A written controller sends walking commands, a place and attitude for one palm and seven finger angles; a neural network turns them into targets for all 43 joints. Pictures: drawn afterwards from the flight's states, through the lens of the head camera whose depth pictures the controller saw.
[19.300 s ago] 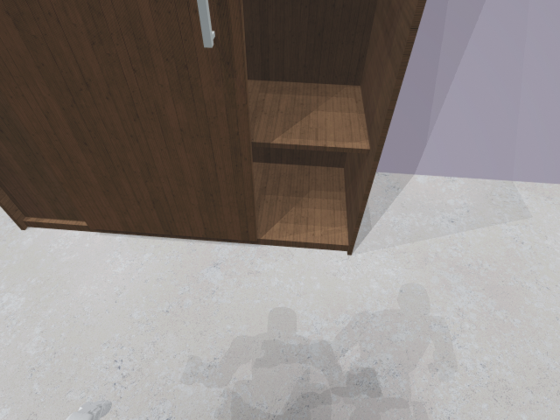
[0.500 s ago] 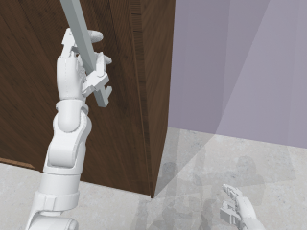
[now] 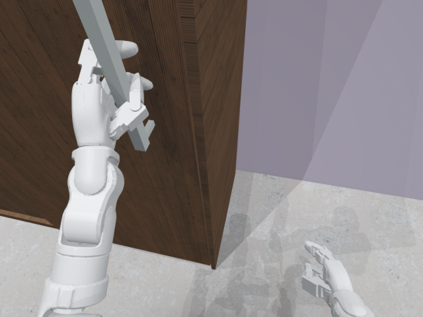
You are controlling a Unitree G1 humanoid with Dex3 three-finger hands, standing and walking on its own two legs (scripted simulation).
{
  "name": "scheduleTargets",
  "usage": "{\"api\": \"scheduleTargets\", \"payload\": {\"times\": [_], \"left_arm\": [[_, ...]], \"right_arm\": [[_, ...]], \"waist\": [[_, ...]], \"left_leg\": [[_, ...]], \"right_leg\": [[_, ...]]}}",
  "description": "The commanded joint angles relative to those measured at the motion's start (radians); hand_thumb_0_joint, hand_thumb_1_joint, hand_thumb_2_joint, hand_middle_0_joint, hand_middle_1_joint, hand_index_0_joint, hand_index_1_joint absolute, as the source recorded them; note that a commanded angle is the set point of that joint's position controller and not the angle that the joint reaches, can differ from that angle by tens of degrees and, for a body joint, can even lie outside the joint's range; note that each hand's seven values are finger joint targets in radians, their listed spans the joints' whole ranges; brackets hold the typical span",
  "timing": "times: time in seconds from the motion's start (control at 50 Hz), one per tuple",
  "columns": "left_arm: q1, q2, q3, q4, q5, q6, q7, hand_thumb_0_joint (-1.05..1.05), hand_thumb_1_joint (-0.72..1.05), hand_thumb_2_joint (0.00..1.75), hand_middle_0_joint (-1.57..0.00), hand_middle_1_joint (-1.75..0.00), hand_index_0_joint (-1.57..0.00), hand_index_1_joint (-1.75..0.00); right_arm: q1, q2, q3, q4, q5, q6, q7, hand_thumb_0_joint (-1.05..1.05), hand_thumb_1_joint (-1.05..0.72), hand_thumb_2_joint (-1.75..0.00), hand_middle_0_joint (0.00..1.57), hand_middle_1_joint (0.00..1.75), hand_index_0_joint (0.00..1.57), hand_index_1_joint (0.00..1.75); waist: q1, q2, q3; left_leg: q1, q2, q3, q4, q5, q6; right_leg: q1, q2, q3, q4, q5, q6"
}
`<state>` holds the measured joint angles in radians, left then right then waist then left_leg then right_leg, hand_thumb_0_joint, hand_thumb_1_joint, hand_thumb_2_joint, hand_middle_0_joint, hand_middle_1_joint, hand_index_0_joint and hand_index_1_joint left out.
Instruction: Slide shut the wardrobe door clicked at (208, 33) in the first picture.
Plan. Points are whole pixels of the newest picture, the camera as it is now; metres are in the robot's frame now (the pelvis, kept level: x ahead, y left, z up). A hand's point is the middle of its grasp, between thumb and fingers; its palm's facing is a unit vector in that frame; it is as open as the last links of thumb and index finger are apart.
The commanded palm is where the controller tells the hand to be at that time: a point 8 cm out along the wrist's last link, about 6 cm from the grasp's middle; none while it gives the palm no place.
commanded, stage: step sideways, sliding the door along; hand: left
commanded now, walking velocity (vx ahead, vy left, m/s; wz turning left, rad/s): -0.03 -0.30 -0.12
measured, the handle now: (126, 77) +0.37 +0.18 +0.26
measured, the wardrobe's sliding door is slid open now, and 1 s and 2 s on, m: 0.00 0.00 0.00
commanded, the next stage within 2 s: stop walking and hold the door there in 0.44 s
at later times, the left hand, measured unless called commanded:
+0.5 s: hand (141, 105) +0.34 +0.15 +0.24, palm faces +0.26 -0.96 -0.07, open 6.3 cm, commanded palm +0.30 +0.13 +0.25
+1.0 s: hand (135, 108) +0.33 +0.16 +0.25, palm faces +0.05 -1.00 -0.07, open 6.2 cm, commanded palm +0.30 +0.19 +0.24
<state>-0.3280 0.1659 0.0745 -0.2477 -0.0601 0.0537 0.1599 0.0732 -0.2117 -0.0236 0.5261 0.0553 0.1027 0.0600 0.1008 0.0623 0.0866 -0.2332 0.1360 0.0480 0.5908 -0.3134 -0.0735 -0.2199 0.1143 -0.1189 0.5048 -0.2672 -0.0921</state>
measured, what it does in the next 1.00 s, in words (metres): shifts its weight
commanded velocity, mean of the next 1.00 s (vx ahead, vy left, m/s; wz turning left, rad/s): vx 0.02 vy -0.16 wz -0.06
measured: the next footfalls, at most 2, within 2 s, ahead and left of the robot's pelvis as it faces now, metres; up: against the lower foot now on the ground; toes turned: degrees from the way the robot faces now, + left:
none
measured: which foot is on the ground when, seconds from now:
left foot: down 0.00-1.00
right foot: down 0.00-1.00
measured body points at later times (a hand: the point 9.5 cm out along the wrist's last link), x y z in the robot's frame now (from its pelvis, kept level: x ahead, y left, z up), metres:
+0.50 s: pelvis +0.00 -0.01 +0.00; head +0.02 -0.02 +0.45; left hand +0.32 +0.20 +0.25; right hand +0.21 -0.21 -0.10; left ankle -0.02 +0.16 -0.73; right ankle +0.00 -0.03 -0.73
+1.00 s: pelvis -0.01 +0.05 +0.01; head -0.04 +0.04 +0.46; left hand +0.32 +0.21 +0.25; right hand +0.14 -0.20 -0.08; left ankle -0.02 +0.17 -0.73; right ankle +0.00 -0.03 -0.73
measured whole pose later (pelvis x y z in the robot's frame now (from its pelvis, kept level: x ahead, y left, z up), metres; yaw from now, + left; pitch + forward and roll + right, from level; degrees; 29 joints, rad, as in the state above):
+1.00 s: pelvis -0.01 +0.05 +0.01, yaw -5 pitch +0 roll +0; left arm -0.24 0.21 0.07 -0.10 -0.10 0.02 0.15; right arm 0.17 -0.24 0.01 0.63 0.03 0.06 -0.05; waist -0.02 0.04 -0.08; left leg -0.18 0.07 0.15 0.47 -0.27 -0.01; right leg -0.23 0.06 -0.01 0.44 -0.20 -0.05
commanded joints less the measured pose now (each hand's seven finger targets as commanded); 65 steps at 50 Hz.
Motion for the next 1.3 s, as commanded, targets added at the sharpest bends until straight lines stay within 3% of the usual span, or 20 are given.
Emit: {"api": "scheduleTargets", "payload": {"times": [0.0, 0.08, 0.26, 0.32, 0.36, 0.4, 0.42, 0.44, 0.46, 0.48, 0.52, 0.54, 0.56, 0.58, 0.66, 0.78, 0.86, 1.0, 1.06, 1.28], "left_arm": [[-0.384, -0.054, -0.321, -0.417, -0.015, -0.177, -0.109, 0.00, 0.90, 0.90, -0.45, -1.40, -0.45, -1.40], [-0.402, -0.064, -0.324, -0.386, -0.018, -0.172, -0.113, 0.00, 0.90, 0.90, -0.45, -1.40, -0.45, -1.40], [-0.423, -0.078, -0.322, -0.362, -0.018, -0.171, -0.118, 0.00, 0.90, 0.90, -0.45, -1.40, -0.45, -1.40], [-0.417, -0.076, -0.317, -0.343, -0.016, -0.160, -0.115, 0.00, 0.90, 0.90, -0.45, -1.40, -0.45, -1.40], [-0.412, -0.071, -0.320, -0.350, -0.013, -0.151, -0.113, 0.00, 0.90, 0.90, -0.45, -1.40, -0.45, -1.40], [-0.418, -0.053, -0.311, -0.342, -0.012, -0.153, -0.099, 0.00, 0.90, 0.90, -0.45, -1.40, -0.45, -1.40], [-0.402, -0.069, -0.328, -0.328, -0.017, -0.154, -0.099, 0.00, 0.90, 0.90, -0.45, -1.40, -0.45, -1.40], [-0.389, -0.063, -0.327, -0.331, -0.018, -0.161, -0.095, 0.00, 0.90, 0.90, -0.45, -1.40, -0.45, -1.40], [-0.391, -0.070, -0.336, -0.328, -0.019, -0.163, -0.096, 0.00, 0.90, 0.90, -0.45, -1.40, -0.45, -1.40], [-0.414, -0.076, -0.336, -0.333, -0.020, -0.165, -0.099, 0.00, 0.90, 0.90, -0.45, -1.40, -0.45, -1.40], [-0.383, -0.083, -0.348, -0.351, -0.027, -0.164, -0.098, 0.00, 0.90, 0.90, -0.45, -1.40, -0.45, -1.40], [-0.177, 0.489, 0.294, -0.073, -0.012, -0.147, -0.023, 0.00, 0.90, 0.90, -0.45, -1.40, -0.45, -1.40], [-0.183, 0.222, 0.045, -0.185, -0.019, -0.132, -0.051, 0.00, 0.90, 0.90, -0.45, -1.40, -0.45, -1.40], [-0.224, 0.170, -0.014, -0.239, -0.023, -0.134, -0.067, 0.00, 0.90, 0.90, -0.45, -1.40, -0.45, -1.40], [-0.172, 0.215, 0.026, -0.249, -0.033, -0.155, -0.060, 0.00, 0.90, 0.90, -0.45, -1.40, -0.45, -1.40], [-0.133, 0.201, 0.018, -0.168, -0.028, -0.142, -0.048, 0.00, 0.90, 0.90, -0.45, -1.40, -0.45, -1.40], [-0.174, 0.160, -0.026, -0.159, -0.027, -0.137, -0.050, 0.00, 0.90, 0.90, -0.45, -1.40, -0.45, -1.40], [-0.229, 0.098, -0.100, -0.096, -0.017, -0.130, -0.050, 0.00, 0.90, 0.90, -0.45, -1.40, -0.45, -1.40], [-0.246, 0.067, -0.132, -0.077, -0.015, -0.130, -0.054, 0.00, 0.90, 0.90, -0.45, -1.40, -0.45, -1.40], [-0.333, -0.069, -0.289, -0.051, -0.001, -0.149, -0.069, 0.00, 0.90, 0.90, -0.45, -1.40, -0.45, -1.40]], "right_arm": [[-0.112, -0.095, -0.035, -0.155, 0.004, -0.046, -0.009, 0.00, -0.90, -0.90, 0.20, 0.30, 0.20, 0.30], [-0.128, -0.107, -0.045, -0.169, 0.002, -0.038, -0.014, 0.00, -0.90, -0.90, 0.20, 0.30, 0.20, 0.30], [-0.126, -0.104, -0.035, -0.168, -0.004, -0.034, -0.015, 0.00, -0.90, -0.90, 0.20, 0.30, 0.20, 0.30], [-0.124, -0.102, -0.032, -0.168, 0.002, -0.032, -0.016, 0.00, -0.90, -0.90, 0.20, 0.30, 0.20, 0.30], [-0.108, -0.096, -0.035, -0.167, 0.014, -0.034, -0.020, 0.00, -0.90, -0.90, 0.20, 0.30, 0.20, 0.30], [-0.103, -0.087, -0.033, -0.151, 0.013, -0.033, -0.020, 0.00, -0.90, -0.90, 0.20, 0.30, 0.20, 0.30], [-0.110, -0.073, -0.036, -0.147, 0.015, -0.036, -0.022, 0.00, -0.90, -0.90, 0.20, 0.30, 0.20, 0.30], [-0.105, -0.072, -0.033, -0.140, 0.013, -0.032, -0.022, 0.00, -0.90, -0.90, 0.20, 0.30, 0.20, 0.30], [-0.106, -0.068, -0.034, -0.134, 0.017, -0.033, -0.024, 0.00, -0.90, -0.90, 0.20, 0.30, 0.20, 0.30], [-0.114, -0.072, -0.036, -0.136, 0.012, -0.037, -0.026, 0.00, -0.90, -0.90, 0.20, 0.30, 0.20, 0.30], [-0.134, -0.090, -0.036, -0.149, 0.006, -0.027, -0.024, 0.00, -0.90, -0.90, 0.20, 0.30, 0.20, 0.30], [-0.061, -0.154, -0.052, -0.082, -0.006, -0.015, -0.052, 0.00, -0.90, -0.90, 0.20, 0.30, 0.20, 0.30], [-0.071, -0.119, -0.045, -0.099, -0.013, -0.005, -0.056, 0.00, -0.90, -0.90, 0.20, 0.30, 0.20, 0.30], [-0.083, -0.111, -0.034, -0.116, -0.001, -0.015, -0.055, 0.00, -0.90, -0.90, 0.20, 0.30, 0.20, 0.30], [-0.094, -0.094, -0.020, -0.112, 0.007, -0.057, -0.076, 0.00, -0.90, -0.90, 0.20, 0.30, 0.20, 0.30], [-0.110, -0.117, -0.007, -0.083, -0.006, -0.081, -0.103, 0.00, -0.90, -0.90, 0.20, 0.30, 0.20, 0.30], [-0.105, -0.107, 0.003, -0.075, -0.014, -0.095, -0.112, 0.00, -0.90, -0.90, 0.20, 0.30, 0.20, 0.30], [-0.095, -0.112, 0.019, -0.049, -0.031, -0.105, -0.122, 0.00, -0.90, -0.90, 0.20, 0.30, 0.20, 0.30], [-0.094, -0.106, 0.019, -0.044, -0.035, -0.110, -0.123, 0.00, -0.90, -0.90, 0.20, 0.30, 0.20, 0.30], [-0.098, -0.096, 0.016, -0.015, -0.046, -0.106, -0.114, 0.00, -0.90, -0.90, 0.20, 0.30, 0.20, 0.30]], "waist": [[-0.132, -0.048, -0.477], [-0.122, 0.031, -0.439], [-0.107, 0.129, -0.416], [-0.107, 0.093, -0.426], [-0.111, -0.032, -0.471], [-0.126, -0.125, -0.450], [-0.122, -0.127, -0.439], [-0.121, -0.125, -0.422], [-0.121, -0.120, -0.418], [-0.127, -0.096, -0.411], [-0.119, 0.067, -0.428], [-0.084, 0.097, -0.381], [-0.097, 0.053, -0.412], [-0.117, 0.038, -0.437], [-0.115, -0.111, -0.476], [-0.109, -0.045, -0.382], [-0.107, -0.054, -0.399], [-0.105, -0.029, -0.340], [-0.103, -0.063, -0.358], [-0.110, -0.046, -0.374]], "left_leg": [[0.183, 0.118, -0.052, 0.034, 0.556, 0.092], [0.200, 0.190, -0.121, -0.046, 0.587, 0.126], [0.266, 0.248, -0.079, -0.085, 0.631, 0.151], [0.270, 0.226, -0.066, -0.039, 0.642, 0.143], [0.243, 0.149, -0.018, 0.050, 0.590, 0.108], [0.137, 0.061, -0.006, 0.093, 0.344, 0.081], [0.098, 0.028, -0.009, 0.087, 0.175, 0.076], [0.058, 0.013, -0.010, 0.078, 0.092, 0.079], [0.064, 0.011, -0.020, 0.040, 0.073, 0.079], [0.117, 0.038, -0.040, -0.005, 0.151, 0.091], [0.251, 0.161, -0.125, -0.084, 0.450, 0.134], [0.212, 0.187, -0.068, -0.070, 0.539, 0.132], [0.189, 0.158, -0.039, -0.016, 0.545, 0.108], [0.151, 0.134, -0.038, -0.015, 0.534, 0.100], [0.108, 0.044, 0.016, 0.015, 0.342, 0.087], [0.129, 0.053, -0.024, -0.119, 0.284, 0.108], [0.139, 0.039, -0.016, -0.138, 0.279, 0.109], [0.114, 0.050, -0.040, -0.232, 0.196, 0.111], [0.139, 0.049, -0.039, -0.228, 0.225, 0.111], [0.199, 0.060, -0.038, -0.232, 0.385, 0.095]], "right_leg": [[0.177, -0.241, 0.207, 0.005, 0.718, 0.067], [0.092, -0.192, 0.171, 0.024, 0.514, 0.101], [-0.015, -0.122, 0.106, 0.076, 0.151, 0.103], [0.026, -0.126, 0.115, 0.028, 0.249, 0.095], [0.137, -0.164, 0.171, -0.046, 0.514, 0.079], [0.200, -0.254, 0.298, -0.059, 0.734, 0.040], [0.230, -0.271, 0.329, -0.066, 0.836, 0.050], [0.248, -0.285, 0.341, -0.066, 0.870, 0.100], [0.243, -0.274, 0.326, -0.057, 0.868, 0.116], [0.187, -0.259, 0.282, -0.035, 0.784, 0.094], [0.050, -0.181, 0.203, 0.012, 0.525, 0.105], [0.000, -0.170, 0.205, -0.022, 0.490, 0.111], [0.085, -0.191, 0.193, -0.025, 0.569, 0.114], [0.130, -0.209, 0.192, -0.021, 0.607, 0.101], [0.218, -0.267, 0.268, -0.034, 0.890, 0.106], [0.086, -0.224, 0.245, -0.106, 0.461, 0.125], [0.090, -0.222, 0.254, -0.110, 0.429, 0.109], [0.041, -0.203, 0.229, -0.126, 0.246, 0.101], [0.038, -0.202, 0.229, -0.122, 0.269, 0.098], [0.012, -0.206, 0.181, -0.072, 0.338, 0.095]]}}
